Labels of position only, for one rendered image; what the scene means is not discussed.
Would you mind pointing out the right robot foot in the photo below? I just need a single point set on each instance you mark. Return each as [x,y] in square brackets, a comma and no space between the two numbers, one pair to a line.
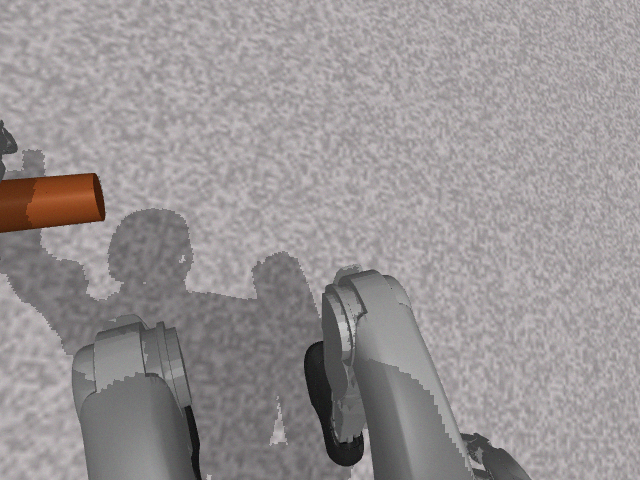
[344,454]

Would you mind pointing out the can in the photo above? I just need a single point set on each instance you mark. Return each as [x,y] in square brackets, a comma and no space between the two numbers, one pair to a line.
[41,202]

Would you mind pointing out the left robot hand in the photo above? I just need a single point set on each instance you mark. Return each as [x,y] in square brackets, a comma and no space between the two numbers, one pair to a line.
[7,146]

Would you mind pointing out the left robot foot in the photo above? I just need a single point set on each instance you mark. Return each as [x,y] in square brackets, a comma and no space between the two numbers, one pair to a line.
[194,440]

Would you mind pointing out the right robot hand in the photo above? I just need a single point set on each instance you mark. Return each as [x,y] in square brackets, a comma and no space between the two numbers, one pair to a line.
[498,463]

